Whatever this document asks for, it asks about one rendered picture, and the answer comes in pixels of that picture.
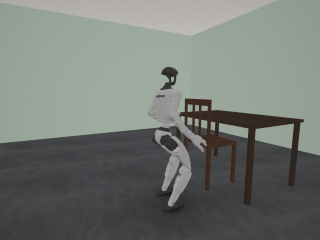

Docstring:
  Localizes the robot left thigh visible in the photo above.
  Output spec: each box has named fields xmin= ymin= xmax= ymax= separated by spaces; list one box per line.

xmin=152 ymin=135 xmax=180 ymax=166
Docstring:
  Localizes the robot right foot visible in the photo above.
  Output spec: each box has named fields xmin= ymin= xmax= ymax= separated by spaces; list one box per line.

xmin=163 ymin=202 xmax=184 ymax=213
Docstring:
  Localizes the chair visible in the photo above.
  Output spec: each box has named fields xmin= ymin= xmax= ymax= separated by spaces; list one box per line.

xmin=184 ymin=98 xmax=237 ymax=191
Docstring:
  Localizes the robot right upper arm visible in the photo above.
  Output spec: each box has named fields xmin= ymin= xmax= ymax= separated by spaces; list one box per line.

xmin=169 ymin=89 xmax=182 ymax=121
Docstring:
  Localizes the right robot hand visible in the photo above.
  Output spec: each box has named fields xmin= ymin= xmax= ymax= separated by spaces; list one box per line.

xmin=190 ymin=134 xmax=207 ymax=152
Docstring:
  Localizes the right robot forearm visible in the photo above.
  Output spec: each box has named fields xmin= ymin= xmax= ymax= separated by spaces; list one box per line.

xmin=172 ymin=112 xmax=195 ymax=139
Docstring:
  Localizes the table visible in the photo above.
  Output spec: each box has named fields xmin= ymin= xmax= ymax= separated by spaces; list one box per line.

xmin=176 ymin=110 xmax=304 ymax=206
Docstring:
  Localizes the robot left upper arm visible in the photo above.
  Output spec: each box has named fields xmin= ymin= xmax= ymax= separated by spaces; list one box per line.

xmin=147 ymin=90 xmax=159 ymax=117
